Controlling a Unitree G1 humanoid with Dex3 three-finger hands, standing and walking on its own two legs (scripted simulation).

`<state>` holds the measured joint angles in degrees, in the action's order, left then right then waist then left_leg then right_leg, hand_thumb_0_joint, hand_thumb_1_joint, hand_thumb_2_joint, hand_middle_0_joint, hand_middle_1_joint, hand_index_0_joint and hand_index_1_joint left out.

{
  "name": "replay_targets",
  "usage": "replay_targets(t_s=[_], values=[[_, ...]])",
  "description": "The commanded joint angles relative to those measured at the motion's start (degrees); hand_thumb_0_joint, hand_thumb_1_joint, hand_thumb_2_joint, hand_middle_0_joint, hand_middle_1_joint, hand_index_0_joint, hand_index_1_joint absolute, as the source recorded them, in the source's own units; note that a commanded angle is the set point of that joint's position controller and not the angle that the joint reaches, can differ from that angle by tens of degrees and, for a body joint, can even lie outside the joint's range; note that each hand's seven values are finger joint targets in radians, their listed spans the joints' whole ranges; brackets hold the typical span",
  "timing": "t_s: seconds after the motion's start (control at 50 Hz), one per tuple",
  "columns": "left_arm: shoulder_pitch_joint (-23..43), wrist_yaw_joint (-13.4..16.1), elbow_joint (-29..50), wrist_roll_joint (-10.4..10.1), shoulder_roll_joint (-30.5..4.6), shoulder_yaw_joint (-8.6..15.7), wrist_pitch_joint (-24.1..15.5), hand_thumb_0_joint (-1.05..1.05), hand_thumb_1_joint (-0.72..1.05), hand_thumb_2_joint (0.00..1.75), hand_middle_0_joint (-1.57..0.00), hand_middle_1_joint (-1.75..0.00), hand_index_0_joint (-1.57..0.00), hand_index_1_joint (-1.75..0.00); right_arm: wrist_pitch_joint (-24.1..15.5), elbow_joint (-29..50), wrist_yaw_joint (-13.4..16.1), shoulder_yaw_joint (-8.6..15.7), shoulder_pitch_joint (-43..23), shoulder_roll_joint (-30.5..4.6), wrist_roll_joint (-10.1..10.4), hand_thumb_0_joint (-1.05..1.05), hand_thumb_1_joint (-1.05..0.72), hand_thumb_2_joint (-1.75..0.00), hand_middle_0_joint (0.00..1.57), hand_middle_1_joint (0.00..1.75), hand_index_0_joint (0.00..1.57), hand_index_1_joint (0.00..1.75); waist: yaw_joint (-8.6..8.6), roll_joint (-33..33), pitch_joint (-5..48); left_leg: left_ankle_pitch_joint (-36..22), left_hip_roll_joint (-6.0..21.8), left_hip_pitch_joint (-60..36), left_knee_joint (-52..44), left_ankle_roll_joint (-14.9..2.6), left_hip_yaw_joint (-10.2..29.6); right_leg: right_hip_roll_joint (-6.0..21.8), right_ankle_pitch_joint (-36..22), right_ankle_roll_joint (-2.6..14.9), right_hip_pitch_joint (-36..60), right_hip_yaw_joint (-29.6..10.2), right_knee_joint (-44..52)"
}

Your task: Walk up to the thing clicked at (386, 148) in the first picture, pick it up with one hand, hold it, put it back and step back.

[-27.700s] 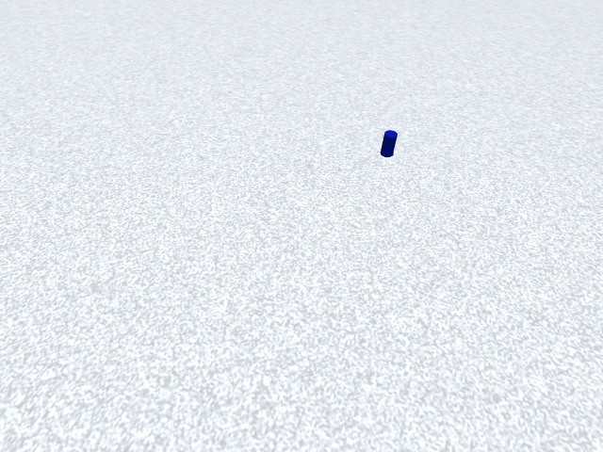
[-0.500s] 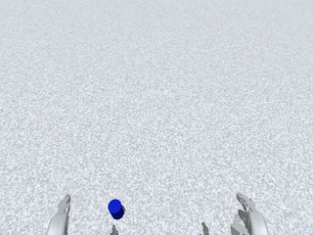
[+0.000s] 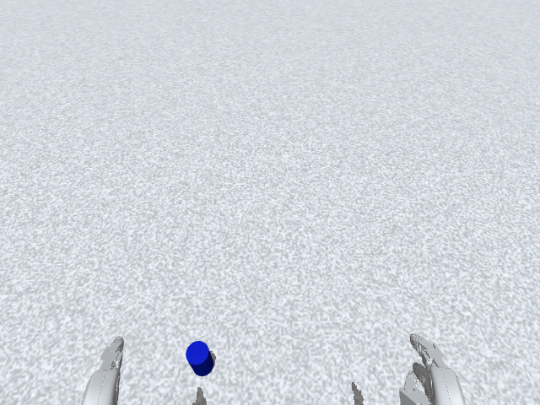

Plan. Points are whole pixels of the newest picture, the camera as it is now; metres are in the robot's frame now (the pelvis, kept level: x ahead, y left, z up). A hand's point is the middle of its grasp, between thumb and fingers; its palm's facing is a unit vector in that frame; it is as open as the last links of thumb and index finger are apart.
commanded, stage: home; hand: left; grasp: from the side
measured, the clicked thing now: (200, 359) +0.39 +0.22 -0.65
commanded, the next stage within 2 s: stand in 0.72 s
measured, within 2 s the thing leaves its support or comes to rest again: neither
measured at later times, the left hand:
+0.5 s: hand (145, 394) +0.18 +0.18 -0.06, palm faces +0.10 -0.96 -0.28, open 17.4 cm
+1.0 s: hand (143, 393) +0.18 +0.19 -0.06, palm faces +0.10 -0.95 -0.28, open 15.9 cm
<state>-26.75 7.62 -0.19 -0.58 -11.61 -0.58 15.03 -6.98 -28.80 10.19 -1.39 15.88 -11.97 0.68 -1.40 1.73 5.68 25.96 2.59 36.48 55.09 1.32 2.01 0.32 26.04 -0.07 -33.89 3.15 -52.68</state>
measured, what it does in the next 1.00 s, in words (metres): stands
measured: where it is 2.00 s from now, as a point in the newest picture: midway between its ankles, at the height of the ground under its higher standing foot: outside the picture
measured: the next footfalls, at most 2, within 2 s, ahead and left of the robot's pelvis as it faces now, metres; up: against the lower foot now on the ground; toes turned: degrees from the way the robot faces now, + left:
none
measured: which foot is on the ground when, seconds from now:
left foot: down 0.00-1.00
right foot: down 0.00-1.00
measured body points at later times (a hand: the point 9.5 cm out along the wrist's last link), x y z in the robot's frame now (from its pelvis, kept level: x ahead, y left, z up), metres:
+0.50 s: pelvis +0.01 +0.00 +0.00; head +0.03 +0.01 +0.45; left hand +0.17 +0.23 -0.04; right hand +0.17 -0.24 -0.07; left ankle +0.02 +0.13 -0.69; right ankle +0.01 -0.12 -0.69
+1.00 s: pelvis +0.01 +0.01 +0.00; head +0.03 +0.01 +0.45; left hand +0.17 +0.24 -0.04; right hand +0.17 -0.23 -0.07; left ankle +0.02 +0.13 -0.69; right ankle +0.01 -0.12 -0.69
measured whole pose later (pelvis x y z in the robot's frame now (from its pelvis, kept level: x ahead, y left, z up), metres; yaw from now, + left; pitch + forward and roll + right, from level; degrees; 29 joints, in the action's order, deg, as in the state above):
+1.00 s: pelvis +0.01 +0.01 +0.00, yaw +0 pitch +8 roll -2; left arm -26.7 7.7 0.3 -0.5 -11.7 -0.6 15.6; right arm -7.5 -29.1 10.2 -1.5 15.9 -11.6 0.4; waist -1.1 1.7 5.9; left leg 27.0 2.3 36.2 55.3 0.8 1.6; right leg 0.5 26.7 -0.6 -33.5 2.7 -52.4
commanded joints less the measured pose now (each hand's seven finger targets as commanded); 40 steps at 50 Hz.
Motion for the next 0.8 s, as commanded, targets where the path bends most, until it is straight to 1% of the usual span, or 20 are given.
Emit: replay_targets(t_s=[0.0,0.06,0.12,0.14,0.18,0.22,0.26,0.28,0.36,0.38,0.4,0.42,0.46,0.48,0.54,0.58,0.6,0.62,0.64,0.78], values=[[1.09,0.55,10.62,0.31,-5.56,2.97,-3.19,0.00,-0.56,0.05,-0.05,-0.05,-0.05,-0.05,-3.62,9.06,0.61,2.90,-4.13,-6.76,0.01,0.00,-0.90,-0.90,0.20,0.30,0.20,0.30,-0.08,0.00,4.39,-5.91,-2.10,-4.68,-9.50,-1.58,-2.07,-1.30,-5.94,0.19,1.76,0.10,10.42],[1.49,0.58,10.81,0.34,-6.18,3.57,-3.26,0.00,-0.56,0.05,-0.05,-0.05,-0.05,-0.05,-3.89,9.05,0.72,3.08,-4.26,-7.03,0.02,0.00,-0.90,-0.90,0.20,0.30,0.20,0.30,-0.22,-0.89,5.52,-7.09,-2.09,-5.07,-9.05,-1.69,-2.03,-1.28,-7.16,0.09,2.21,0.01,10.27],[0.92,0.57,11.04,0.34,-6.16,3.41,-3.37,0.00,-0.56,0.05,-0.05,-0.05,-0.05,-0.05,-3.80,8.90,0.78,2.81,-4.13,-6.67,-0.07,0.00,-0.90,-0.90,0.20,0.30,0.20,0.30,0.39,-0.15,4.80,-7.49,-2.23,-4.75,-8.87,-1.59,-2.21,-1.19,-7.42,0.11,2.25,0.08,10.31],[1.30,0.41,10.92,0.42,-5.48,2.65,-3.27,0.00,-0.55,0.06,-0.05,-0.06,-0.05,-0.06,-3.93,8.86,0.79,3.02,-4.06,-6.91,-0.13,0.00,-0.90,-0.90,0.20,0.30,0.20,0.30,-0.42,-0.53,5.55,-8.42,-2.03,-5.60,-8.77,-1.61,-2.05,-1.35,-8.41,0.07,2.31,0.09,9.82],[2.15,0.56,12.24,0.41,-6.04,3.20,-3.39,0.00,-0.55,0.06,-0.05,-0.06,-0.05,-0.06,-3.95,8.61,0.72,2.99,-3.75,-6.72,-0.12,0.00,-0.90,-0.90,0.20,0.30,0.20,0.30,-0.06,1.02,6.39,-9.85,-2.07,-5.75,-8.66,-1.42,-1.98,-1.33,-9.86,0.21,2.76,0.16,9.27],[0.49,0.61,10.51,0.43,-6.19,3.60,-3.15,0.00,-0.56,0.05,-0.05,-0.05,-0.05,-0.05,-3.88,8.73,0.82,2.93,-4.21,-6.74,-0.04,0.00,-0.90,-0.90,0.20,0.30,0.20,0.30,0.57,0.29,4.58,-9.01,-2.01,-5.00,-9.09,-1.38,-1.90,-1.41,-8.68,0.30,2.23,0.40,9.45],[1.65,0.50,11.23,0.38,-5.27,2.67,-3.25,0.00,-0.56,0.05,-0.05,-0.06,-0.05,-0.06,-4.00,8.69,0.80,3.02,-3.83,-6.89,-0.18,0.00,-0.90,-0.90,0.20,0.30,0.20,0.30,-0.28,-0.66,5.39,-9.24,-1.81,-5.72,-9.04,-1.45,-1.70,-1.58,-9.03,0.18,2.40,0.49,9.23],[0.62,0.65,11.24,0.46,-5.72,3.45,-3.26,0.00,-0.55,0.06,-0.05,-0.06,-0.05,-0.06,-3.96,8.53,0.86,3.16,-3.58,-6.85,-0.17,0.00,-0.90,-0.90,0.20,0.30,0.20,0.30,0.14,0.05,6.81,-11.05,-1.86,-6.12,-8.68,-1.38,-1.79,-1.52,-10.80,0.25,3.33,0.39,8.88],[0.32,0.61,10.68,0.50,-5.64,3.10,-3.03,0.00,-0.53,0.07,-0.05,-0.06,-0.05,-0.06,-3.61,8.38,0.83,3.20,-3.29,-6.86,-0.30,0.00,-0.90,-0.90,0.20,0.30,0.20,0.30,-0.08,-0.37,7.04,-14.51,-1.84,-6.22,-7.84,-1.38,-1.78,-1.48,-14.28,0.14,3.84,0.43,8.46],[-0.01,0.55,10.13,0.48,-5.19,3.00,-3.00,0.00,-0.56,0.05,-0.05,-0.05,-0.05,-0.05,-3.68,8.27,0.70,2.90,-3.37,-6.53,-0.20,0.00,-0.90,-0.90,0.20,0.30,0.20,0.30,0.26,-0.35,5.73,-14.10,-1.74,-6.34,-8.25,-1.32,-1.84,-1.56,-13.56,0.17,3.37,0.53,8.41],[0.86,0.62,11.06,0.57,-6.03,3.57,-3.08,0.00,-0.55,0.05,-0.05,-0.06,-0.05,-0.06,-3.69,8.39,0.80,3.22,-3.38,-6.83,-0.32,0.00,-0.90,-0.90,0.20,0.30,0.20,0.30,0.03,0.39,6.74,-14.17,-1.73,-6.58,-8.14,-1.30,-1.83,-1.55,-13.65,0.22,3.66,0.43,8.36],[2.19,0.56,11.67,0.49,-5.82,3.00,-3.14,0.00,-0.54,0.06,-0.05,-0.06,-0.05,-0.06,-3.66,8.19,0.78,3.25,-3.46,-6.97,-0.34,0.00,-0.90,-0.90,0.20,0.30,0.20,0.30,-0.28,0.98,6.52,-13.55,-1.79,-6.62,-8.28,-1.25,-1.80,-1.49,-13.22,0.17,3.33,0.42,8.53],[1.35,0.61,10.69,0.45,-5.65,3.21,-3.00,0.00,-0.54,0.06,-0.05,-0.06,-0.05,-0.06,-3.69,8.49,0.66,2.91,-3.77,-6.58,-0.19,0.00,-0.90,-0.90,0.20,0.30,0.20,0.30,0.11,-0.06,4.36,-10.81,-1.95,-5.30,-8.59,-1.43,-2.05,-1.40,-10.70,0.10,2.44,0.42,9.57],[0.83,0.61,10.44,0.44,-6.00,3.74,-2.95,0.00,-0.54,0.06,-0.05,-0.06,-0.05,-0.06,-3.65,8.94,0.77,3.02,-3.95,-6.73,-0.20,0.00,-0.90,-0.90,0.20,0.30,0.20,0.30,0.14,-0.89,5.11,-10.22,-2.02,-5.21,-8.38,-1.57,-2.13,-1.32,-10.24,-0.01,2.63,0.21,9.89],[1.19,0.48,12.02,0.39,-5.81,3.04,-2.89,0.00,-0.55,0.06,-0.05,-0.06,-0.05,-0.06,-3.78,8.53,0.77,3.05,-3.54,-6.89,-0.23,0.00,-0.90,-0.90,0.20,0.30,0.20,0.30,0.16,0.74,5.56,-10.54,-1.97,-6.23,-8.80,-1.42,-2.07,-1.30,-10.52,0.17,2.71,0.20,9.35],[0.27,0.55,11.42,0.39,-5.69,3.46,-2.71,0.00,-0.56,0.05,-0.05,-0.06,-0.05,-0.05,-3.71,8.56,0.87,3.15,-3.55,-6.83,-0.22,0.00,-0.90,-0.90,0.20,0.30,0.20,0.30,0.23,0.03,6.45,-12.38,-1.85,-6.44,-8.57,-1.35,-1.93,-1.39,-12.15,0.25,3.53,0.44,8.99],[0.58,0.55,10.98,0.45,-5.13,2.77,-2.70,0.00,-0.56,0.05,-0.05,-0.05,-0.05,-0.05,-3.77,8.36,0.78,3.15,-3.64,-6.94,-0.22,0.00,-0.90,-0.90,0.20,0.30,0.20,0.30,0.10,-0.08,5.49,-12.09,-1.66,-6.33,-8.86,-1.29,-1.66,-1.53,-11.57,0.36,3.17,0.63,8.64],[0.92,0.64,11.76,0.35,-5.93,3.62,-2.78,0.00,-0.56,0.05,-0.05,-0.05,-0.05,-0.05,-3.71,8.51,0.79,3.11,-3.62,-6.73,-0.22,0.00,-0.90,-0.90,0.20,0.30,0.20,0.30,0.56,0.60,6.20,-12.21,-1.77,-5.98,-8.86,-1.28,-1.68,-1.50,-11.70,0.41,3.35,0.60,8.66],[0.91,0.56,11.43,0.37,-5.52,2.88,-2.79,0.00,-0.57,0.05,-0.05,-0.05,-0.05,-0.05,-3.61,8.48,0.67,2.72,-3.69,-6.40,-0.26,0.00,-0.90,-0.90,0.20,0.30,0.20,0.30,0.33,1.11,5.75,-12.05,-1.84,-5.84,-8.98,-1.24,-1.56,-1.53,-11.50,0.40,3.02,0.80,8.65],[0.72,0.73,11.35,0.52,-5.59,3.08,-2.50,0.00,-0.56,0.05,-0.05,-0.05,-0.05,-0.05,-3.70,8.46,0.77,3.09,-3.57,-6.86,-0.35,0.00,-0.90,-0.90,0.20,0.30,0.20,0.30,0.28,0.60,6.11,-11.56,-1.58,-6.36,-9.37,-1.22,-1.26,-1.64,-10.84,0.48,3.13,0.90,8.43]])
